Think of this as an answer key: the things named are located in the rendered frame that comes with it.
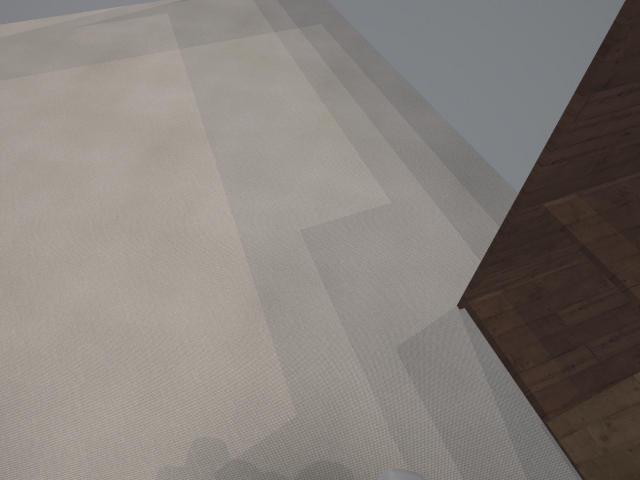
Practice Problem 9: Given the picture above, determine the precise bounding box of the wardrobe door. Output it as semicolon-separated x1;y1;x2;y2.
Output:
546;372;640;480

